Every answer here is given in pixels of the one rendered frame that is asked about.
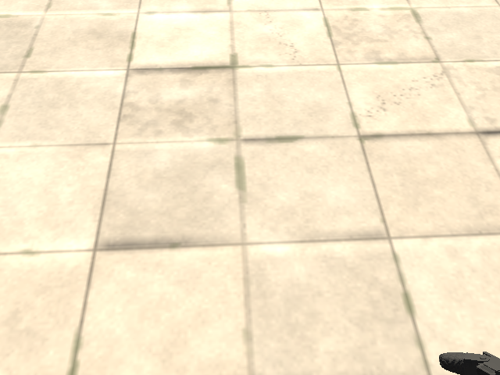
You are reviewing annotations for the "right robot hand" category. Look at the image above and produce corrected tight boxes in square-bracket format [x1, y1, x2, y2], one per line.
[439, 352, 500, 375]

